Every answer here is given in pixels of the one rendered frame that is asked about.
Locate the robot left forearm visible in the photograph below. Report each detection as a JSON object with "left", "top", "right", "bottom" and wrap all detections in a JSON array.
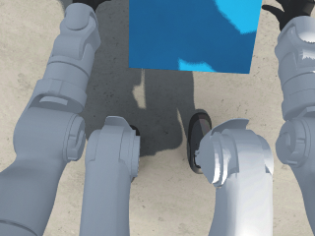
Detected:
[{"left": 13, "top": 3, "right": 101, "bottom": 152}]

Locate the robot right hand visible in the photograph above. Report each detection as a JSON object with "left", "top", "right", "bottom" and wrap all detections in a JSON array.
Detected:
[{"left": 261, "top": 0, "right": 315, "bottom": 31}]

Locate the robot right forearm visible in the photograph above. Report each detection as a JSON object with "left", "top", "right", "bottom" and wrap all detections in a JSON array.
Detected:
[{"left": 274, "top": 16, "right": 315, "bottom": 121}]

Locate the right robot upper arm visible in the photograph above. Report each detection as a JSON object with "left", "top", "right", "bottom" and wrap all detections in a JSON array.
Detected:
[{"left": 275, "top": 116, "right": 315, "bottom": 236}]

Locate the robot left hand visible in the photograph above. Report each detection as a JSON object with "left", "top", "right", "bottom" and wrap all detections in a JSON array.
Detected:
[{"left": 72, "top": 0, "right": 111, "bottom": 13}]

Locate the carton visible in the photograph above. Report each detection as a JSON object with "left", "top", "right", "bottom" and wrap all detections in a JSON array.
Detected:
[{"left": 128, "top": 0, "right": 263, "bottom": 74}]

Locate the right robot foot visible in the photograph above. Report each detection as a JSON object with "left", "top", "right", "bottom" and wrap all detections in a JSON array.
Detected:
[{"left": 188, "top": 112, "right": 212, "bottom": 174}]

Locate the robot left thigh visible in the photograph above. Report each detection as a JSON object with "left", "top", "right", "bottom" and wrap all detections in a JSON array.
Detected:
[{"left": 79, "top": 125, "right": 141, "bottom": 236}]

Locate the left robot upper arm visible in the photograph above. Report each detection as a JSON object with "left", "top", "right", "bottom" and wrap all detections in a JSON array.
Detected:
[{"left": 0, "top": 106, "right": 86, "bottom": 236}]

